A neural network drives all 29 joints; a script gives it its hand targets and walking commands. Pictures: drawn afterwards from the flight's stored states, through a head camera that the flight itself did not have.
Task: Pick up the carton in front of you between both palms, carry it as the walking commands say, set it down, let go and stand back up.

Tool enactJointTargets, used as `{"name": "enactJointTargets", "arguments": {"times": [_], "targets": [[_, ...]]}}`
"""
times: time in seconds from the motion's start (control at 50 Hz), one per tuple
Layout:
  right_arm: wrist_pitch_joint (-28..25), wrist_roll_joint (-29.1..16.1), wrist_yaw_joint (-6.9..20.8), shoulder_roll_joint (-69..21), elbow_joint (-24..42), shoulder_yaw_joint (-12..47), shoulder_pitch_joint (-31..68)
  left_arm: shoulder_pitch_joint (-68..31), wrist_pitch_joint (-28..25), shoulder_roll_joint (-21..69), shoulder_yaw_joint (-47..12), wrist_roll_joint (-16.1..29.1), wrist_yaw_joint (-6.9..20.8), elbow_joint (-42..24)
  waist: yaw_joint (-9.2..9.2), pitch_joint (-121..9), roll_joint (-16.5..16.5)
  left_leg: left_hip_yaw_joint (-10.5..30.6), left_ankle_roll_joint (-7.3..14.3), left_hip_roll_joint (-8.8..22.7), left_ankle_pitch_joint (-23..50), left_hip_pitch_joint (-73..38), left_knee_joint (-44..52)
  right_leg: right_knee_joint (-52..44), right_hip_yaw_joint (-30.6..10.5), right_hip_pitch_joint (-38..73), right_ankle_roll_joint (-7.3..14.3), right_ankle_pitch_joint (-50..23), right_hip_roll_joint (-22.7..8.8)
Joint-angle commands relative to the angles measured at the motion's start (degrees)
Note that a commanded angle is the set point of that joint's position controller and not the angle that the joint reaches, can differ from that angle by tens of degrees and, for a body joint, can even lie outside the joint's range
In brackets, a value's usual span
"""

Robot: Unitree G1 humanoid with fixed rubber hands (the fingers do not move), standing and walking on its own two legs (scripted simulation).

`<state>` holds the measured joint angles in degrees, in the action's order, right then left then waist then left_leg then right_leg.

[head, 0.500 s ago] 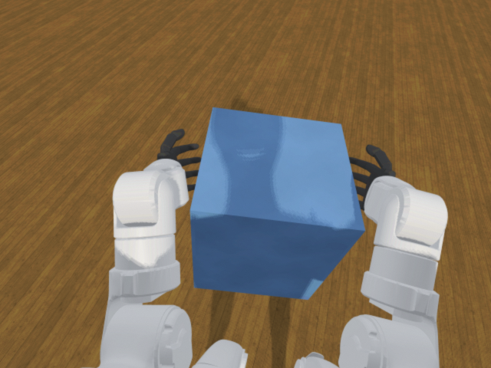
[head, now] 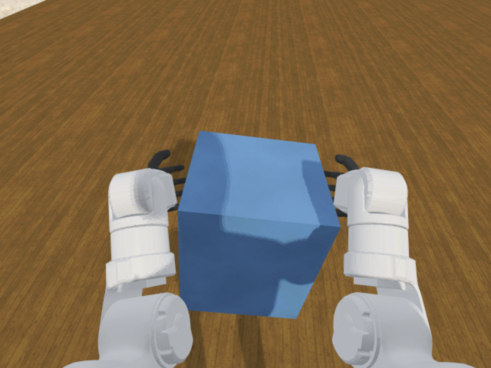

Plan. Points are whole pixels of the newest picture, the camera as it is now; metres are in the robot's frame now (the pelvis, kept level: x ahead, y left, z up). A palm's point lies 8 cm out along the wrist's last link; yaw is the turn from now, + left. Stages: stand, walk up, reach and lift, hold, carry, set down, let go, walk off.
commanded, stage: carry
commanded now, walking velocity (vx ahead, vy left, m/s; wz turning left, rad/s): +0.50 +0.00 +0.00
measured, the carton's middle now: (248, 226) +0.37 +0.00 +0.05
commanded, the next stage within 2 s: none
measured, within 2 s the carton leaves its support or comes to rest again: neither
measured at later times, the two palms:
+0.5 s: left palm (193, 125) +0.59 +0.12 +0.12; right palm (323, 127) +0.61 -0.18 +0.11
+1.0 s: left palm (188, 75) +0.86 +0.16 +0.12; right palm (291, 73) +0.86 -0.14 +0.12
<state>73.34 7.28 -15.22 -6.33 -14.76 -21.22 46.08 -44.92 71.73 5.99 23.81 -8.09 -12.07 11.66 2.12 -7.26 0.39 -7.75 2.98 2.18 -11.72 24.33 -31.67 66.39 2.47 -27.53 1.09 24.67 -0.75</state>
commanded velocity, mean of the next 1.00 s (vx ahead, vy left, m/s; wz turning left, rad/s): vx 0.50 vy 0.00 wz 0.00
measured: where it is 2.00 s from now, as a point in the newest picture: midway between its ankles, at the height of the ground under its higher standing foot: (234, 196)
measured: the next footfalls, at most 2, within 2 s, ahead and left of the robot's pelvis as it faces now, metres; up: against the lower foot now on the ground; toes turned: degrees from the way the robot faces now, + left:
right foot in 0.26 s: +0.29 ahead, -0.15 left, +0.00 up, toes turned -7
left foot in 0.66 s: +0.57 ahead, +0.08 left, +0.00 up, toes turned +11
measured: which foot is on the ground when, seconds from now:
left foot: down 0.00-0.28, up 0.30-0.64, down 0.66-1.00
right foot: up 0.00-0.24, down 0.26-0.66, up 0.68-1.00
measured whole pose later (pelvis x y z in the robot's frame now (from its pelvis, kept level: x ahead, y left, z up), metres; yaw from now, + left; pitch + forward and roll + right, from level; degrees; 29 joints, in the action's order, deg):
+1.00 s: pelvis +0.61 +0.01 +0.02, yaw +1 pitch +4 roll -2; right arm 70.8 4.2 -11.6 -7.4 23.8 -2.1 5.0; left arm -3.5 70.3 7.3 0.6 -5.8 -11.4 -25.6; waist 1.5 -8.1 0.4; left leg -10.6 3.1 0.5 -14.0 2.9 -12.9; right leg 41.2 5.7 -36.2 -1.5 5.5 -6.8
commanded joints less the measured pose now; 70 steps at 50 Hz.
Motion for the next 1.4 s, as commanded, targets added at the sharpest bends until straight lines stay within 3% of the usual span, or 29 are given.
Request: {"name": "enactJointTargets", "arguments": {"times": [0.0, 0.12, 0.18, 0.2, 0.24, 0.26, 0.3, 0.32, 0.4, 0.52, 0.58, 0.6, 0.62, 0.64, 0.66, 0.7, 0.74, 0.82, 0.9, 1.04, 1.1, 1.12, 1.14, 1.16, 1.18, 1.2, 1.24, 1.3, 1.38], "targets": [[-6.4, -21.2, 10.0, -59.0, 13.9, 32.8, 46.8, -40.7, -3.9, 62.0, -35.9, 17.9, 5.6, -5.9, -0.01, -21.7, -9.4, 17.8, 6.3, 14.6, 7.4, -28.9, 16.3, -8.9, -0.7, -12.6, -1.0, -8.8, -3.9], [-9.1, -18.3, 10.2, -55.8, 18.7, 38.6, 34.2, -29.6, -6.6, 60.1, -42.5, 18.3, 6.1, -11.1, -0.28, -20.9, -11.0, 6.4, 3.6, 10.4, 14.6, -29.7, 15.1, -37.1, 4.1, -0.5, -2.2, -17.4, -1.6], [-9.2, -18.0, 10.3, -54.4, 20.8, 41.6, 28.7, -23.5, -6.6, 58.6, -44.6, 19.0, 6.9, -12.5, -1.80, -23.2, -6.1, 1.2, 0.7, 8.1, 19.4, -27.3, 5.9, -47.7, 9.1, 15.2, -1.4, -22.4, -0.2], [-8.9, -18.1, 10.3, -53.8, 21.2, 42.4, 25.8, -20.9, -6.4, 58.2, -45.0, 19.0, 7.2, -12.4, -2.27, -24.7, -2.9, 0.0, -1.0, 6.7, 19.2, -20.6, -0.5, -46.8, 6.6, 25.7, 0.1, -20.9, -3.0], [-7.9, -18.3, 10.7, -53.4, 22.8, 44.3, 22.8, -13.4, -6.0, 56.1, -44.4, 17.3, 7.3, -11.4, -3.56, -29.7, 16.4, 1.5, -4.6, 0.3, -8.9, 3.4, -20.1, -45.0, -22.1, 46.8, 8.7, -28.1, -21.6], [-7.5, -18.3, 10.8, -53.6, 23.0, 45.3, 20.9, -11.6, -5.8, 56.0, -44.0, 16.9, 7.5, -12.0, -3.99, -26.7, 19.3, 3.8, -4.4, -2.1, -19.2, 17.7, -27.3, -46.7, -27.3, 53.5, 12.2, -33.1, -23.1], [-7.5, -20.8, 12.0, -58.4, 26.2, 47.3, 18.6, -9.8, -6.1, 59.0, -46.7, 17.7, 8.4, -19.1, -4.93, -25.4, 8.8, 5.9, -3.6, 1.1, -16.6, 23.6, -30.1, -44.7, -21.5, 53.8, 10.5, -40.7, -22.6], [-7.5, -21.4, 12.6, -60.1, 26.6, 48.0, 16.5, -9.5, -6.2, 60.4, -48.1, 18.4, 9.0, -22.3, -4.92, -24.0, 6.7, 6.2, -3.8, 1.9, -13.5, 22.7, -26.7, -46.5, -17.9, 51.0, 9.4, -40.8, -21.7], [-8.2, -21.6, 13.2, -62.4, 32.4, 52.2, 6.2, -1.7, -6.2, 63.1, -51.2, 20.1, 11.1, -30.2, -3.58, -20.7, 8.4, 2.8, -4.5, 1.4, -7.0, 15.0, -13.0, -50.5, -6.5, 43.3, 4.7, -39.0, -17.1], [-6.4, -20.6, 13.0, -57.6, 42.9, 53.6, -5.7, 10.1, -4.3, 57.7, -53.1, 21.7, 12.2, -36.7, -3.65, -14.2, 11.0, -2.5, -3.9, -0.9, 7.2, 3.4, 3.5, -51.5, 2.7, 35.2, 3.1, -37.5, -13.1], [-4.0, -19.6, 13.5, -53.4, 40.2, 51.2, -14.0, 13.8, -2.2, 53.8, -53.6, 21.6, 11.9, -37.8, -2.61, -13.9, 6.3, -5.9, -2.2, -2.8, 11.9, -12.6, 9.5, -40.4, 7.6, 28.0, 0.3, -40.7, -10.1], [-3.2, -19.2, 13.8, -52.3, 39.0, 50.3, -16.2, 14.6, -1.4, 52.6, -53.9, 21.7, 11.8, -37.7, -2.01, -15.9, 3.5, -3.7, -0.7, 0.0, 8.8, -23.3, 8.0, -33.0, 9.2, 20.8, -1.0, -36.1, -8.6], [-2.7, -19.0, 14.1, -50.7, 38.6, 49.2, -17.8, 15.2, -0.6, 52.0, -54.4, 22.0, 11.9, -38.4, -1.23, -19.1, -7.6, 13.4, 3.5, 10.8, 3.8, -33.9, 9.8, -19.4, 9.4, 8.1, -3.0, -22.4, -4.9], [-2.3, -18.9, 14.3, -50.4, 37.6, 48.2, -19.2, 14.5, 0.1, 52.1, -55.2, 22.6, 12.1, -39.1, -0.95, -19.5, -19.6, 34.8, 9.4, 20.9, 2.6, -42.2, 15.0, -6.2, 6.0, -8.7, -4.2, 2.0, 1.5], [-2.1, -19.0, 14.6, -51.2, 37.8, 47.9, -18.9, 13.2, 0.4, 52.5, -56.1, 23.3, 12.3, -39.3, -0.63, -17.4, -17.2, 37.8, 11.9, 23.4, 6.8, -41.6, 16.4, 1.5, -0.1, -14.9, -3.0, 5.7, -0.1], [-2.9, -20.6, 15.6, -55.6, 40.9, 50.0, -15.7, 11.6, -0.5, 56.3, -57.0, 24.0, 13.0, -39.8, -0.98, -14.9, -6.6, 26.2, 7.4, 19.7, 11.8, -34.3, 16.5, 1.8, -2.6, -14.4, -1.2, 0.5, -5.2], [-3.9, -22.1, 16.6, -59.0, 42.6, 51.5, -12.9, 11.2, -1.6, 59.5, -57.6, 24.2, 13.5, -40.4, -1.37, -14.2, -3.9, 19.0, 4.0, 17.1, 6.4, -26.9, 19.9, -5.4, -2.5, -8.8, -1.1, -6.6, -7.4], [-4.9, -23.9, 17.4, -59.5, 44.8, 53.0, -14.1, 14.8, -3.5, 60.9, -57.4, 22.9, 12.7, -41.4, -1.25, -12.4, -6.6, 12.0, 4.3, 14.7, 1.8, -26.2, 23.9, -13.7, 0.8, -9.8, -1.9, -13.4, -6.6], [-4.4, -23.5, 17.1, -54.9, 45.0, 53.1, -16.8, 18.1, -3.1, 57.1, -56.3, 21.1, 11.6, -41.7, -1.34, -6.9, -6.8, 6.8, 4.6, 12.6, 7.2, -26.5, 24.7, -25.4, 3.8, -11.6, -2.9, -20.2, -6.1], [-2.2, -21.9, 14.7, -46.6, 43.9, 51.0, -17.9, 15.9, -0.1, 48.8, -55.9, 22.4, 10.2, -42.5, -0.77, -1.4, -8.9, 1.4, 3.2, 11.1, 21.7, -28.4, 20.6, -37.4, 9.6, -6.0, -0.3, -25.5, -3.1], [-1.2, -21.0, 13.7, -45.0, 43.5, 50.4, -17.5, 17.6, 0.6, 47.1, -54.2, 22.6, 10.0, -39.9, -2.36, -7.3, -8.2, -4.2, 0.4, 9.1, 40.0, -25.8, 3.6, -41.6, 14.9, 11.9, 1.5, -19.9, 1.9], [-1.0, -21.2, 13.7, -45.0, 43.3, 50.7, -17.3, 17.6, 0.5, 47.3, -53.6, 22.2, 10.0, -39.5, -3.52, -12.6, -5.0, -5.4, -2.0, 6.8, 34.0, -18.7, -8.7, -41.3, 11.6, 25.7, 1.9, -16.8, -0.4], [-1.0, -21.8, 13.9, -45.9, 44.4, 51.3, -16.7, 17.9, 0.3, 47.3, -53.3, 21.9, 10.1, -39.3, -3.82, -20.0, 7.7, -4.3, -4.2, 2.3, 15.0, -3.8, -28.1, -43.3, -13.5, 40.0, 7.3, -10.9, -16.0], [-1.0, -22.0, 14.3, -47.3, 44.1, 52.0, -17.0, 17.3, -0.1, 48.7, -53.6, 22.2, 10.5, -38.1, -3.02, -20.4, 17.9, 0.5, -4.2, -3.9, -13.8, 12.3, -39.9, -50.8, -32.9, 47.0, 13.3, -15.3, -24.8], [-1.7, -22.7, 14.8, -50.1, 44.3, 53.5, -15.2, 17.0, -0.8, 52.2, -54.3, 22.9, 11.2, -38.7, -3.24, -19.3, 12.8, 5.8, -2.5, -0.4, -14.5, 17.1, -45.7, -50.7, -29.7, 45.4, 13.8, -23.3, -24.0], [-2.4, -23.5, 15.6, -53.7, 44.0, 54.2, -14.2, 16.6, -1.7, 55.2, -55.0, 22.9, 11.7, -39.9, -3.24, -18.4, 6.9, 7.7, -1.8, 2.2, -13.1, 16.5, -45.9, -49.1, -22.1, 40.8, 11.1, -29.9, -21.2], [-3.8, -23.5, 16.8, -59.1, 41.8, 54.3, -15.1, 12.2, -3.3, 59.8, -56.4, 23.8, 12.6, -42.5, -2.94, -16.6, 2.6, 9.0, -1.8, 5.4, -6.6, 12.6, -38.0, -52.0, -13.8, 32.0, 7.8, -22.4, -19.6], [-5.1, -22.5, 17.2, -64.3, 38.4, 53.7, -17.5, 7.0, -4.9, 62.3, -57.3, 26.1, 13.8, -46.3, -2.61, -14.9, 6.2, 5.6, -2.3, 5.9, -2.6, 9.9, -28.4, -57.1, -6.9, 26.3, 5.9, -12.0, -17.4], [-5.5, -20.5, 16.8, -64.2, 37.1, 52.5, -21.5, 8.3, -4.8, 60.8, -57.1, 26.2, 14.2, -45.8, -2.68, -10.8, 6.4, 2.5, -3.7, 6.1, 3.2, 9.9, -12.8, -60.3, -0.6, 25.5, 6.8, -13.0, -15.8]]}}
